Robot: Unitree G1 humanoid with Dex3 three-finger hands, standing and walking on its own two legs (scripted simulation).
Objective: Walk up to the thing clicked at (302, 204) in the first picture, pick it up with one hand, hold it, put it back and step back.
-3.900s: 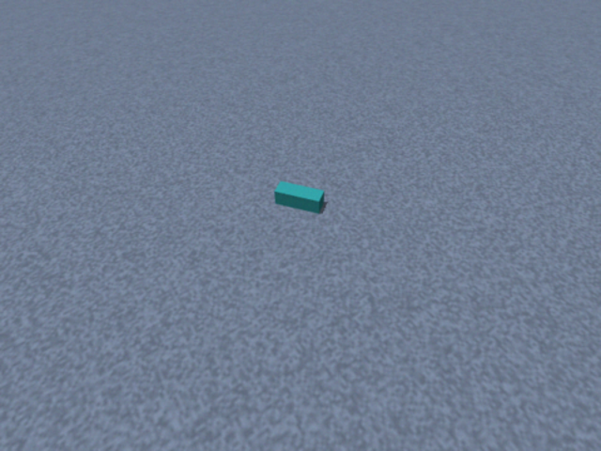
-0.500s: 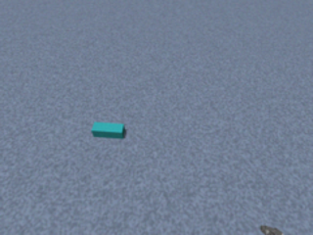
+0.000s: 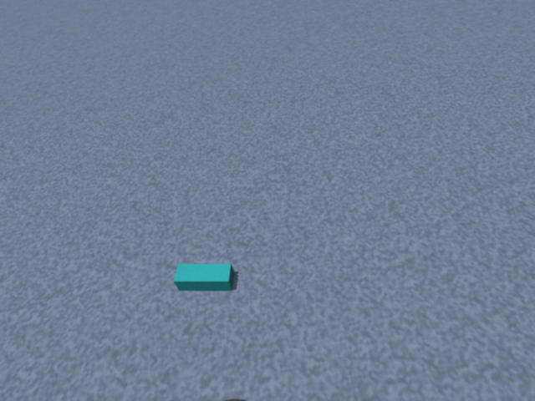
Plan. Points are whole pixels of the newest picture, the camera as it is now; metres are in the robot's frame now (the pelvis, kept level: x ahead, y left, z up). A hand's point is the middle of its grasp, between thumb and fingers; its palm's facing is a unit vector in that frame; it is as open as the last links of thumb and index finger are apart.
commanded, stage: walk up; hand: left
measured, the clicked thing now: (205, 277) +0.74 +0.37 -0.73
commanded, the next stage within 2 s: none
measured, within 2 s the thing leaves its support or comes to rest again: neither
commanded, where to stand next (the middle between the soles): +0.35 +0.12 m, yaw -2 degrees
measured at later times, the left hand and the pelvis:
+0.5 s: hand (74, 385) +0.21 +0.39 -0.15, palm faces -0.09 -0.93 -0.36, open 7.4 cm; pelvis +0.14 +0.12 +0.00, yaw -1 degrees
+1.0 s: hand (97, 304) +0.35 +0.40 -0.14, palm faces -0.09 -0.90 -0.42, open 7.4 cm; pelvis +0.25 +0.14 -0.01, yaw -3 degrees
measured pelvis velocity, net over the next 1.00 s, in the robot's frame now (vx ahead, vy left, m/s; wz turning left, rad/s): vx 0.25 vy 0.14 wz -0.06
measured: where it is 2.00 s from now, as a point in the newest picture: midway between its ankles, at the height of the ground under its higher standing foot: outside the picture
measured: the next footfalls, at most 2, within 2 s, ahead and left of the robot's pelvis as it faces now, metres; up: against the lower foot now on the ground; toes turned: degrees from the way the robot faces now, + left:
left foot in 0.22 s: +0.20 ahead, +0.21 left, +0.00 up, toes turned +4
right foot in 0.70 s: +0.32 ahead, -0.01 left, +0.00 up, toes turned -6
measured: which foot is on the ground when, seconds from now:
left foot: up 0.00-0.20, down 0.22-0.72, up 0.74-1.00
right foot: down 0.00-0.26, up 0.28-0.68, down 0.70-1.00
